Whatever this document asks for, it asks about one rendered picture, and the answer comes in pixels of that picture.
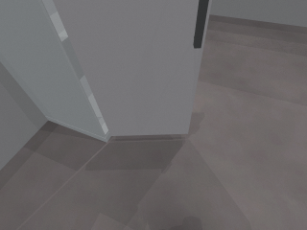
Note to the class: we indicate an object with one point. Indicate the fridge door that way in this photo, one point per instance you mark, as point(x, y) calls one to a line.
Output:
point(139, 60)

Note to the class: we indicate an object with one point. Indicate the handle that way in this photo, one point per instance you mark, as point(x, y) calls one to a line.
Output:
point(200, 23)

